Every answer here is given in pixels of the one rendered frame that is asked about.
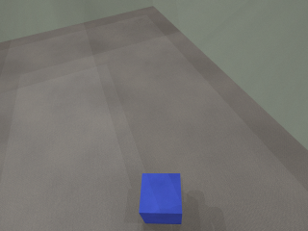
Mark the carton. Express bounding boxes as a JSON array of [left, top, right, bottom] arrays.
[[139, 173, 183, 224]]

